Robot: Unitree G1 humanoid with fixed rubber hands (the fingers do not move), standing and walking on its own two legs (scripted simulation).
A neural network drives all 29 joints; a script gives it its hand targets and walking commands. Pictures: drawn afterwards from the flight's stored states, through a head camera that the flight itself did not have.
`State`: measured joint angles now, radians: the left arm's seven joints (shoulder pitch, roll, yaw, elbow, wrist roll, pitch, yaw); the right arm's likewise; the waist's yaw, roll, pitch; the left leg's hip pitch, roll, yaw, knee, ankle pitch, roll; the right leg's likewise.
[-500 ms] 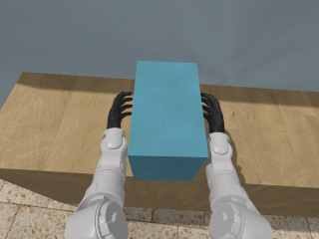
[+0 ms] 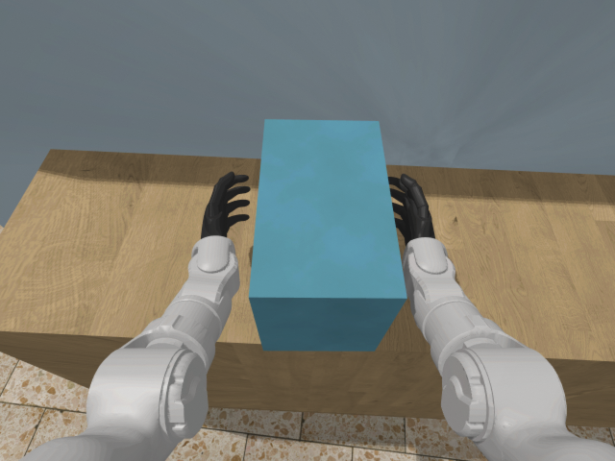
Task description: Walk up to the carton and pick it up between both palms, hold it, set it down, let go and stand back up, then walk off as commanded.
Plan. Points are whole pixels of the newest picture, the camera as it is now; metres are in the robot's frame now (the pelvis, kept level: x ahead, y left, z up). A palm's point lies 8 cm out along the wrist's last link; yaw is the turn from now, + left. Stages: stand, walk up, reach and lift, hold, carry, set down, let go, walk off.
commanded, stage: set down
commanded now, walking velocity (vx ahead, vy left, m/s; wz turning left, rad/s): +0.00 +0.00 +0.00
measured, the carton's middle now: (320, 236) +0.43 +0.00 +0.00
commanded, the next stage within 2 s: none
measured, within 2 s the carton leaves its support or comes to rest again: neither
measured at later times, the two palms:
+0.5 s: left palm (192, 266) +0.38 +0.18 +0.00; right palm (438, 255) +0.41 -0.16 +0.00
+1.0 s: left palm (175, 319) +0.30 +0.18 +0.01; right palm (468, 310) +0.33 -0.18 +0.02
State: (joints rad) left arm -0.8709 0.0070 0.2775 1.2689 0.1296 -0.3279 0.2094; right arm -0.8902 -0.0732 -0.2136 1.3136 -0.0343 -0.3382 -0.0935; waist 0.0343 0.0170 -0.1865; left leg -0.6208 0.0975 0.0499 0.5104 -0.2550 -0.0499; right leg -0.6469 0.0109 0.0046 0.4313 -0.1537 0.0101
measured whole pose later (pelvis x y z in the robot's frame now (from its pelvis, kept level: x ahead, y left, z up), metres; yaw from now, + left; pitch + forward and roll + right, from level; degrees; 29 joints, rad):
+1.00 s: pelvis -0.04 -0.01 +0.00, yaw +4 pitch +10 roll -1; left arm -0.42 0.09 0.03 0.85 -0.09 -0.29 0.12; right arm -0.48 -0.19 0.03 0.98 0.26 -0.34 -0.05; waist 0.00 0.00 -0.09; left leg -0.47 0.07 -0.01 0.54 -0.23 -0.06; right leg -0.50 -0.01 -0.05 0.51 -0.18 0.00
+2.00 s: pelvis -0.01 +0.00 +0.02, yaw +1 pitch -4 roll +0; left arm 0.39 0.12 -0.11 -0.06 -0.08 0.08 0.15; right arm 0.40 -0.17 0.01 0.08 0.18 -0.11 0.00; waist 0.05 -0.01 0.09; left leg -0.03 0.06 0.06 0.30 -0.20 -0.04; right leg -0.09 -0.02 0.00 0.31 -0.15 0.01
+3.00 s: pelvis +0.00 +0.01 +0.02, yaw +2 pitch -4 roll -1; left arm 0.29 0.16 -0.04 0.27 -0.01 0.11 0.07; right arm 0.31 -0.18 -0.03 0.42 0.04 -0.14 0.04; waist 0.03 0.00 0.09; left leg -0.03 0.06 0.05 0.33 -0.23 -0.04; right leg -0.07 -0.02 0.00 0.31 -0.17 0.02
